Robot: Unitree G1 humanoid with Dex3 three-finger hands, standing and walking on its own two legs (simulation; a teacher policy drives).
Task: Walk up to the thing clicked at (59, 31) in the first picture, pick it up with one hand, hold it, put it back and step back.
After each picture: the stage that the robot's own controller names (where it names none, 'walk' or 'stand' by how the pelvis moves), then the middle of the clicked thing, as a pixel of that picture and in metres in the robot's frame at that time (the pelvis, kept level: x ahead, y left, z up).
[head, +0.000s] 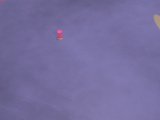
stand; (60, 35) +1.59 +0.34 -0.72
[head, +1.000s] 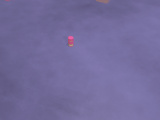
walk; (70, 41) +1.49 +0.15 -0.70
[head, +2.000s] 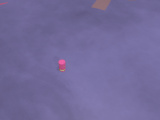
walk; (62, 65) +1.02 +0.19 -0.72
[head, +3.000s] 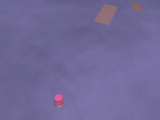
walk; (59, 100) +0.65 +0.21 -0.71
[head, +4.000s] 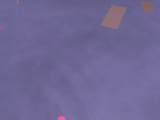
stand; out of the picture +0.44 +0.22 -0.70
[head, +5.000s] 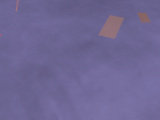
stand; out of the picture +0.41 +0.20 -0.72
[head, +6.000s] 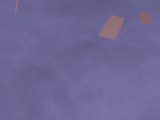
stand; out of the picture +0.38 +0.21 -0.73
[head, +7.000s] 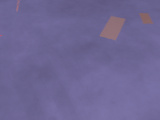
stand; out of the picture +0.38 +0.21 -0.73
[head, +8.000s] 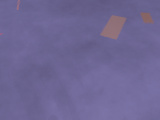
stand; out of the picture +0.38 +0.20 -0.73
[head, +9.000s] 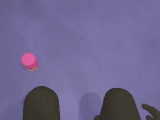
go down; (30, 62) +0.46 +0.25 -0.37
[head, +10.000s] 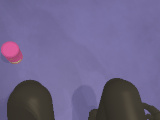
go down; (12, 53) +0.45 +0.28 -0.29
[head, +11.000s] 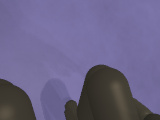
close in; out of the picture +0.43 +0.32 -0.22
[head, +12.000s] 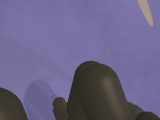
close; out of the picture +0.42 +0.33 -0.22
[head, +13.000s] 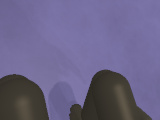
lift; out of the picture +0.38 +0.30 -0.16
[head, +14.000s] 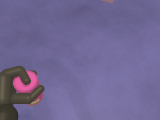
lift; (29, 89) +0.33 +0.19 +0.01
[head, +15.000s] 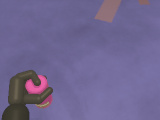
hold; (40, 92) +0.33 +0.17 -0.01
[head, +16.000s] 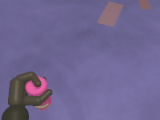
hold; (39, 93) +0.33 +0.17 -0.01
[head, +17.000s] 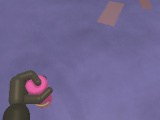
crouch; (40, 92) +0.33 +0.17 -0.01
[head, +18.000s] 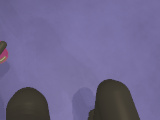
crouch; out of the picture +0.46 +0.27 -0.10
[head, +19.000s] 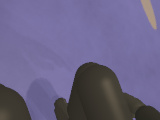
lower; out of the picture +0.40 +0.34 -0.22
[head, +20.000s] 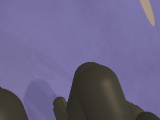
lower; out of the picture +0.40 +0.35 -0.22
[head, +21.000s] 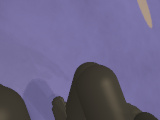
lower; out of the picture +0.41 +0.35 -0.23
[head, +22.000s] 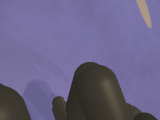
lower; out of the picture +0.40 +0.34 -0.23
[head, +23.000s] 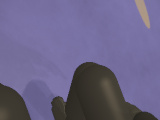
open; out of the picture +0.40 +0.34 -0.22
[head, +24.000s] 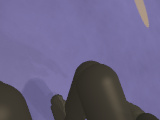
withdraw; out of the picture +0.40 +0.34 -0.23
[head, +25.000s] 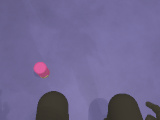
walk; (42, 70) +0.45 +0.25 -0.42
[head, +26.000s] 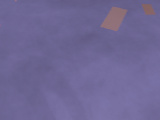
stand; out of the picture +0.39 +0.21 -0.66
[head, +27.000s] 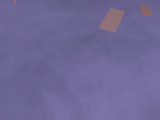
stand; out of the picture +0.39 +0.23 -0.67
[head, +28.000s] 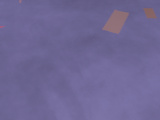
stand; out of the picture +0.40 +0.22 -0.69
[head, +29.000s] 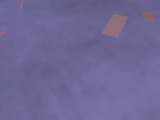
stand; out of the picture +0.41 +0.22 -0.72
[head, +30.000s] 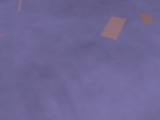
stand; out of the picture +0.39 +0.22 -0.73
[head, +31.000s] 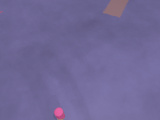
walk; (59, 114) +0.43 +0.22 -0.70
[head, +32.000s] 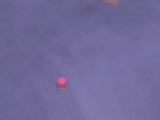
walk; (62, 83) +0.67 +0.16 -0.70
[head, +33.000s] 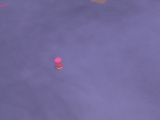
stand; (58, 63) +1.01 +0.31 -0.70
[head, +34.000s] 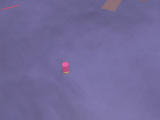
stand; (65, 68) +1.00 +0.21 -0.71
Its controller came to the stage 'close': yes
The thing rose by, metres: 0.70
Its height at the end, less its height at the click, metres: +0.00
